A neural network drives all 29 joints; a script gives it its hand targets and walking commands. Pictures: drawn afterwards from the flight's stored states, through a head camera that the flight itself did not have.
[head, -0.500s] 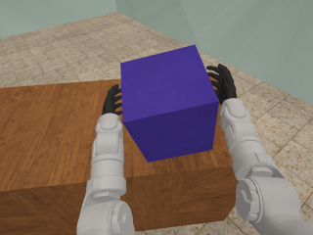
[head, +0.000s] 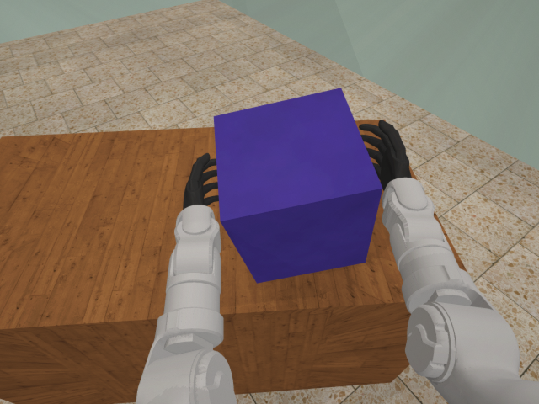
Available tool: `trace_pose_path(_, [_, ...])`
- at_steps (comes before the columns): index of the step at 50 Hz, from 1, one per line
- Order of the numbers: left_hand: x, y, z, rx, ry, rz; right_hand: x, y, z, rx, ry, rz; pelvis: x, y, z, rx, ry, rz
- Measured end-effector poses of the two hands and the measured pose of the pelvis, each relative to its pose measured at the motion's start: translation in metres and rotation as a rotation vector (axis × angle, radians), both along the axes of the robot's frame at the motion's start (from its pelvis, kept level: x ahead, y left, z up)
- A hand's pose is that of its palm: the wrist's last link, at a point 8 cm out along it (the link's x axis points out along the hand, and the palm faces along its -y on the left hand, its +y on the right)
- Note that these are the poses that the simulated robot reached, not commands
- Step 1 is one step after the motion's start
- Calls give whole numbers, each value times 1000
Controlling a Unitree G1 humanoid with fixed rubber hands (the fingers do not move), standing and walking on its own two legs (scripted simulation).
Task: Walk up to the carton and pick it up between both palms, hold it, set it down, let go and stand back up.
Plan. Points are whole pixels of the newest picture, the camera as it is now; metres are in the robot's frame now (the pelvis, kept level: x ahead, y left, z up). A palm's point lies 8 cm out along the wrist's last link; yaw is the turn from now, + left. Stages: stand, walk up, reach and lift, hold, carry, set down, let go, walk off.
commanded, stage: set down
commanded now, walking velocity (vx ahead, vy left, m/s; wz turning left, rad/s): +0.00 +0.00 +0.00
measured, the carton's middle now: (295, 194) +0.44 -0.01 +0.06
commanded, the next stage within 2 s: none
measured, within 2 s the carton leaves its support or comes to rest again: neither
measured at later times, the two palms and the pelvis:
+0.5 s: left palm (207, 228) +0.34 +0.12 +0.09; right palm (406, 197) +0.37 -0.17 +0.12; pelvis -0.03 -0.01 +0.00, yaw +0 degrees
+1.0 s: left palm (205, 222) +0.37 +0.14 +0.06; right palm (387, 191) +0.41 -0.16 +0.10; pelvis +0.01 +0.00 +0.00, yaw +0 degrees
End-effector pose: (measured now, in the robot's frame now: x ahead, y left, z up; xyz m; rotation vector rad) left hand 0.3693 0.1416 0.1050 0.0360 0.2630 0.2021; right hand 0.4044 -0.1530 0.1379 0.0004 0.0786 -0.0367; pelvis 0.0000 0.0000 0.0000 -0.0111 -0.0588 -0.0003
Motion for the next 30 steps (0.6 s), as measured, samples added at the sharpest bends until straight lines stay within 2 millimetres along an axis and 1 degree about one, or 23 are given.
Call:
trace_pose_path(4, [-3, -1, -11, 0, 21, 7, 0, 0, -10, -6, 20, 8, 0, -1, 0, 2, 11, 0])
trace_pose_path(8, [-7, -3, -16, 4, 23, 11, -3, -2, -16, -4, 23, 12, -4, -4, 1, 5, 31, 0])
trace_pose_path(13, [-14, -6, -16, 14, 7, 14, -9, -5, -17, -3, 5, 16, -13, -7, 1, 8, 45, 1])
trace_pose_path(21, [-29, -10, -19, 11, 12, 6, -26, -9, -16, -37, 7, 16, -26, -8, 1, 9, 31, 1])
trace_pose_path(25, [-30, -17, -18, -2, 23, -7, -31, -17, -18, -32, 22, -2, -31, -9, 1, 10, 26, 1])
trace_pose_path(30, [-23, -21, -14, -22, 24, -15, -32, -24, -21, -22, 41, -21, -31, -9, 1, 11, 27, 1])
